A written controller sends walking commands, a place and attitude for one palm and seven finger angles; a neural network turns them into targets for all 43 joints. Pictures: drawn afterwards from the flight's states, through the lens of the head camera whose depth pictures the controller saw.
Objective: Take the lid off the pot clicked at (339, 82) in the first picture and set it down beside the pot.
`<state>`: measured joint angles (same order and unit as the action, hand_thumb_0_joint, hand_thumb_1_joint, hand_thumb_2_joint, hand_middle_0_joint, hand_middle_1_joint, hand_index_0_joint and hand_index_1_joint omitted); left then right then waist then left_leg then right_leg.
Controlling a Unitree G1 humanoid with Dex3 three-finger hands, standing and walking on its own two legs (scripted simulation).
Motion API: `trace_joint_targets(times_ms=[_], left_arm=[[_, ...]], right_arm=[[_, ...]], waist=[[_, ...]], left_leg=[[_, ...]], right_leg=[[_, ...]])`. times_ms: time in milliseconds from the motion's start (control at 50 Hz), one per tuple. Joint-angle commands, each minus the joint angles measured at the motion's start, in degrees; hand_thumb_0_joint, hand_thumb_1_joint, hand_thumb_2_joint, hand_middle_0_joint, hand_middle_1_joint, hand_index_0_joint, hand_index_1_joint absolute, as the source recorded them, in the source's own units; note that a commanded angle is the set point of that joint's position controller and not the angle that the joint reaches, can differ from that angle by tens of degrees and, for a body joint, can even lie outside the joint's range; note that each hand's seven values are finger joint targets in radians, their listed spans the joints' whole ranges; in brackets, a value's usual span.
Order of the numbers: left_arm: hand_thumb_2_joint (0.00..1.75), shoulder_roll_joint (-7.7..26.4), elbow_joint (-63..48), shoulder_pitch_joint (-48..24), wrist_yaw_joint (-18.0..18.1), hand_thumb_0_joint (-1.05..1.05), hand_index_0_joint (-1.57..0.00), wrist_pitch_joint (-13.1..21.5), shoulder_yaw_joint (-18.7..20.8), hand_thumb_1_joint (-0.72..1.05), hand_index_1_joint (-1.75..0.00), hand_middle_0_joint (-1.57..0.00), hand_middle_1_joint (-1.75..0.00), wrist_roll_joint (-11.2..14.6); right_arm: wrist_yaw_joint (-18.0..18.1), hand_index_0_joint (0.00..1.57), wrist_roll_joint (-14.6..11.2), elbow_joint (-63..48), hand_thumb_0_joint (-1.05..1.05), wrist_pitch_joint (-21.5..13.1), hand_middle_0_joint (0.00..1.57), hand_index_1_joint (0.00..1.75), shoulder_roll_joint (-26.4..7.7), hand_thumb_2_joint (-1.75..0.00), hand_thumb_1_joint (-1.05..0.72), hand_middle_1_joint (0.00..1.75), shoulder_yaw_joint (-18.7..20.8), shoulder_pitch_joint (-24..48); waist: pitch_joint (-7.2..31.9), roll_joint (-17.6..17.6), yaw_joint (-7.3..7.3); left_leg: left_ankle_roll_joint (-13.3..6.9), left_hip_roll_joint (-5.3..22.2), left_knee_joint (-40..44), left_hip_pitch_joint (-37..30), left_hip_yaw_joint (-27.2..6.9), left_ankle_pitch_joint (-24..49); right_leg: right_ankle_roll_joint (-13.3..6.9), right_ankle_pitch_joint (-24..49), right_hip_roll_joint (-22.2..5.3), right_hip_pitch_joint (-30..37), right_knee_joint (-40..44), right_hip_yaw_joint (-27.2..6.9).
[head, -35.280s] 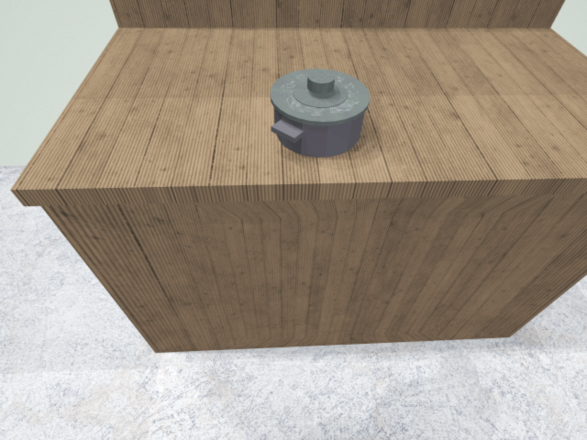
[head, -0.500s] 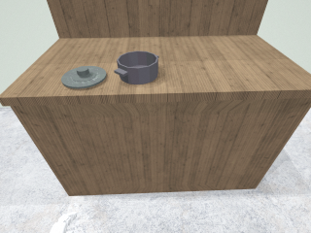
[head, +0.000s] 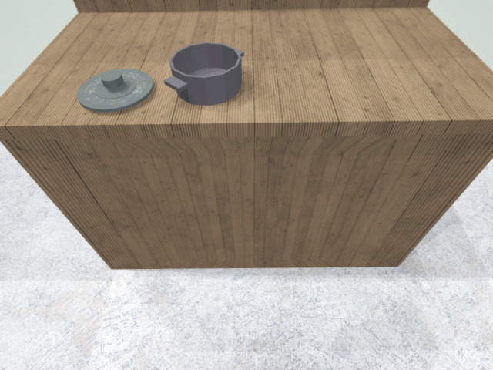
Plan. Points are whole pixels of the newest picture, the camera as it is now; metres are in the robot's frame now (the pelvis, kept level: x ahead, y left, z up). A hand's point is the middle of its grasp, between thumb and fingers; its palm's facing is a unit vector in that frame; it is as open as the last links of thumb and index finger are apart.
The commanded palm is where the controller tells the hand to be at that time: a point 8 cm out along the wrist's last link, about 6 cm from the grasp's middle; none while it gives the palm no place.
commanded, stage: let the arm hang, fingers relaxed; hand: left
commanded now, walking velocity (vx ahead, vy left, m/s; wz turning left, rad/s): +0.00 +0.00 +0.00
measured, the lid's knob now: (112, 79) +0.72 +0.35 +0.09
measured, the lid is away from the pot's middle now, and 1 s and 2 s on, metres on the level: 0.23 0.23 0.23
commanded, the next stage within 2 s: look to check the result in 0.76 s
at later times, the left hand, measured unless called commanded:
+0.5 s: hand out of the picture +0.02 +0.18 -0.18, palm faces +0.01 -0.98 -0.19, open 7.3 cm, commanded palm none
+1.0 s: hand out of the picture +0.03 +0.19 -0.18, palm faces +0.01 -0.98 -0.19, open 7.3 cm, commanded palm none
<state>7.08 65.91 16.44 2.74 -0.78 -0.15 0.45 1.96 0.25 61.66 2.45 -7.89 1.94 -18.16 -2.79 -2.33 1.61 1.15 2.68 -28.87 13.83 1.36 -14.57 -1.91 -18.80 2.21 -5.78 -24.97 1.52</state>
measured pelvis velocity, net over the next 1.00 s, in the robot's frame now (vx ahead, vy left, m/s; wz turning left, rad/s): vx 0.03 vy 0.02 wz -0.02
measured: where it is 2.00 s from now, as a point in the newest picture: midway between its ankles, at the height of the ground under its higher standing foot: outside the picture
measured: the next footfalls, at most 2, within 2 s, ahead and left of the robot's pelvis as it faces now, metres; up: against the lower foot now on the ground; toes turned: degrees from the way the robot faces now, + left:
none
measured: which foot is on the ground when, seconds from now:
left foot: down 0.00-1.00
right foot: down 0.00-1.00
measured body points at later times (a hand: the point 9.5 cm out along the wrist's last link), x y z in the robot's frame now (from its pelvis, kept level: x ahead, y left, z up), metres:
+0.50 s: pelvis +0.02 +0.02 +0.00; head +0.04 +0.01 +0.45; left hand +0.02 +0.23 -0.16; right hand -0.01 -0.20 -0.16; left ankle +0.01 +0.13 -0.74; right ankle -0.06 -0.10 -0.74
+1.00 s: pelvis +0.03 +0.02 +0.00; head +0.05 +0.02 +0.45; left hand +0.03 +0.24 -0.16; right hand +0.00 -0.19 -0.16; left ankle +0.01 +0.13 -0.74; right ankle -0.06 -0.10 -0.74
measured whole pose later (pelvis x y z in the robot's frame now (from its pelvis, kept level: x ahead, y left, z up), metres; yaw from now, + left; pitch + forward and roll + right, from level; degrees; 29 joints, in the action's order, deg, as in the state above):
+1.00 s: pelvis +0.03 +0.02 +0.00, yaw -1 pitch +0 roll +0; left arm 7.7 66.4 14.7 2.6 -0.3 0.8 0.3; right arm 2.7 0.5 64.0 0.9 -6.9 2.1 -16.4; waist -2.8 0.0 1.6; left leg -0.9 0.5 -27.1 10.2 3.7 -16.4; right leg 0.1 -19.9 -0.3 -2.6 -23.0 -0.5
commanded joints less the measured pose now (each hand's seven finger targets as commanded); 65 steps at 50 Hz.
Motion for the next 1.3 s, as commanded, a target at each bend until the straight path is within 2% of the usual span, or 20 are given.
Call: trace_joint_targets(times_ms=[0, 80, 120, 220, 320, 380, 520, 740, 800, 880, 960, 1280], left_arm=[[0.90, 6.6, -0.5, 2.5, 0.7, 0.00, -0.20, 1.0, 1.3, 0.90, -0.30, -0.20, -0.30, -0.2], [0.90, 5.9, 0.0, 1.7, 0.5, 0.00, -0.20, 1.0, 1.5, 0.90, -0.30, -0.20, -0.30, -0.2], [0.90, 5.6, 0.0, 1.7, 0.4, 0.00, -0.20, 0.9, 1.4, 0.90, -0.30, -0.20, -0.30, -0.2], [0.90, 5.7, 0.0, 1.4, 0.2, 0.00, -0.20, 1.1, 1.5, 0.90, -0.30, -0.20, -0.30, -0.3], [0.90, 5.7, -0.2, 1.3, 0.2, 0.00, -0.20, 1.2, 1.6, 0.90, -0.30, -0.20, -0.30, -0.3], [0.90, 5.7, -0.2, 1.4, 0.2, 0.00, -0.20, 1.3, 1.7, 0.90, -0.30, -0.20, -0.30, -0.3], [0.90, 5.5, -0.1, 1.9, 0.2, 0.00, -0.20, 1.2, 1.6, 0.90, -0.30, -0.20, -0.30, -0.3], [0.90, 5.5, 0.0, 2.3, 0.2, 0.00, -0.20, 1.2, 1.6, 0.90, -0.30, -0.20, -0.30, -0.3], [0.90, 5.6, -0.2, 2.5, 0.3, 0.00, -0.20, 1.3, 1.6, 0.90, -0.30, -0.20, -0.30, -0.3], [0.90, 5.4, -0.2, 2.6, 0.2, 0.00, -0.20, 1.2, 1.7, 0.90, -0.30, -0.20, -0.30, -0.3], [0.90, 5.6, -0.2, 2.4, 0.2, 0.00, -0.20, 1.2, 1.6, 0.90, -0.30, -0.20, -0.30, -0.3], [0.90, 5.4, -0.4, 2.5, 0.2, 0.00, -0.20, 1.2, 1.7, 0.90, -0.30, -0.20, -0.30, -0.3]], right_arm=[[0.8, 0.20, -0.1, -0.5, 0.00, -1.3, 0.20, 0.30, -4.2, -0.90, -0.90, 0.30, 0.9, -4.4], [0.9, 0.20, 0.1, 0.2, 0.00, -1.3, 0.20, 0.30, -3.6, -0.90, -0.90, 0.30, 0.9, -3.9], [0.9, 0.20, 0.2, 0.5, 0.00, -1.3, 0.20, 0.30, -3.4, -0.90, -0.90, 0.30, 0.9, -4.0], [0.9, 0.20, 0.2, 0.6, 0.00, -1.6, 0.20, 0.30, -3.4, -0.90, -0.90, 0.30, 1.1, -3.9], [1.0, 0.20, 0.1, 0.5, 0.00, -1.8, 0.20, 0.30, -3.8, -0.90, -0.90, 0.30, 1.1, -4.2], [1.1, 0.20, 0.2, 0.8, 0.00, -2.0, 0.20, 0.30, -4.0, -0.90, -0.90, 0.30, 1.1, -4.1], [1.2, 0.20, 0.1, 1.0, 0.00, -2.0, 0.20, 0.30, -4.0, -0.90, -0.90, 0.30, 1.0, -3.8], [1.2, 0.20, 0.1, 1.1, 0.00, -2.3, 0.20, 0.30, -4.4, -0.90, -0.90, 0.30, 1.0, -3.5], [1.2, 0.20, 0.1, 1.0, 0.00, -2.2, 0.20, 0.30, -4.5, -0.90, -0.90, 0.30, 1.1, -3.4], [1.3, 0.20, 0.2, 1.3, 0.00, -2.3, 0.20, 0.30, -4.6, -0.90, -0.90, 0.30, 1.0, -3.4], [1.2, 0.20, 0.1, 1.3, 0.00, -2.2, 0.20, 0.30, -4.5, -0.90, -0.90, 0.30, 1.0, -3.2], [1.2, 0.20, 0.2, 1.6, 0.00, -2.4, 0.20, 0.30, -4.4, -0.90, -0.90, 0.30, 0.8, -3.6]], waist=[[-1.3, 3.5, -0.24], [-2.9, 1.4, -0.31], [-4.0, 1.5, -0.24], [-2.5, 1.3, -0.23], [-0.7, 2.8, -0.08], [-0.1, 1.8, -0.11], [-1.6, 1.6, -0.15], [-0.3, 1.3, -0.08], [-0.4, 2.1, -0.06], [0.1, 1.3, -0.10], [-1.8, 2.1, -0.15], [-1.2, 2.0, -0.05]], left_leg=[[-3.1, 2.9, 2.2, -3.0, -2.1, 12.3], [-3.1, 3.0, 3.4, -2.6, -2.4, 10.6], [-3.2, 3.1, 3.6, -2.3, -2.6, 9.5], [-3.5, 3.4, 3.7, -3.9, -2.8, 11.6], [-3.6, 3.5, 3.7, -5.1, -2.9, 14.2], [-3.8, 3.5, 3.6, -6.0, -2.9, 16.5], [-4.0, 3.6, 4.0, -6.3, -2.9, 17.1], [-4.2, 3.7, 4.0, -8.0, -3.0, 19.9], [-4.2, 3.7, 3.8, -8.2, -2.9, 20.1], [-4.3, 3.7, 4.1, -8.6, -2.7, 21.0], [-4.2, 3.6, 4.6, -7.4, -2.9, 19.0], [-4.2, 3.5, 5.0, -7.9, -3.0, 18.7]], right_leg=[[0.9, 19.7, -6.6, -3.8, 5.0, -5.2], [0.2, 15.9, -6.5, -4.5, 5.5, -5.3], [0.1, 14.4, -6.3, -5.0, 5.9, -5.4], [-0.2, 15.9, -6.4, -4.4, 5.3, -5.1], [0.1, 17.8, -6.4, -3.2, 5.1, -4.8], [0.0, 18.9, -6.5, -2.7, 4.7, -4.4], [0.2, 18.1, -6.5, -3.5, 4.9, -4.2], [0.3, 18.9, -6.6, -3.0, 4.6, -4.2], [0.3, 19.2, -6.5, -3.1, 4.5, -4.1], [0.3, 19.7, -6.6, -2.6, 4.3, -4.0], [0.4, 18.2, -6.7, -3.1, 4.8, -4.0], [0.2, 17.8, -6.6, -2.7, 4.8, -4.2]])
